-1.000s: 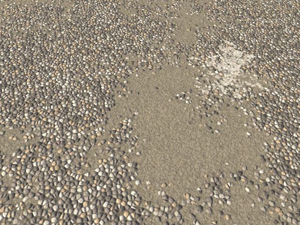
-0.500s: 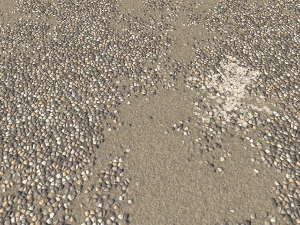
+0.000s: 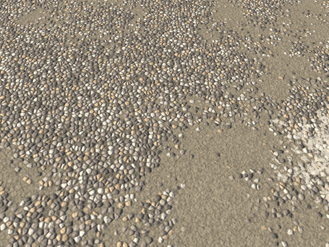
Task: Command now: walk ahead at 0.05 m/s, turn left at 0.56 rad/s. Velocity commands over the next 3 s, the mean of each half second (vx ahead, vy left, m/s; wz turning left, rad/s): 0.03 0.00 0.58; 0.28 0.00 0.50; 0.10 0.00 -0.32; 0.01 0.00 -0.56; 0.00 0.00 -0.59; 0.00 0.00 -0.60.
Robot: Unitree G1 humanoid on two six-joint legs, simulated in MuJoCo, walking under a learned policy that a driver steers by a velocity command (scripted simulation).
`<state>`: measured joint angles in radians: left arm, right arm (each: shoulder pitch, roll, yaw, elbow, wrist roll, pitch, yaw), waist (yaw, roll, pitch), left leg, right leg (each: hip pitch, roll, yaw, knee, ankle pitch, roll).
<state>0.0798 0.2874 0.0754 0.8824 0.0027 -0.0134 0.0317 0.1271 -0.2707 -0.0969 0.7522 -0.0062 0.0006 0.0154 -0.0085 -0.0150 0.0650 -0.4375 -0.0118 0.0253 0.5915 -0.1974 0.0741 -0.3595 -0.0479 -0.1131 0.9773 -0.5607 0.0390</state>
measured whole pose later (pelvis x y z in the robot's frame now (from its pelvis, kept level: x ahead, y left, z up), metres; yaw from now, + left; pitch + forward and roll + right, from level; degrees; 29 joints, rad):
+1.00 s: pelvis +0.08 +0.07 +0.01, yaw +33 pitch +2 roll -1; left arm 0.26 0.33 0.07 0.82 -0.02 -0.06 -0.02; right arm 0.24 -0.27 -0.05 0.65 0.01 -0.03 0.02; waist 0.03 -0.04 0.00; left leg -0.26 -0.01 0.05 0.51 -0.29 0.04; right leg -0.48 -0.10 -0.04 1.14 -0.41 0.01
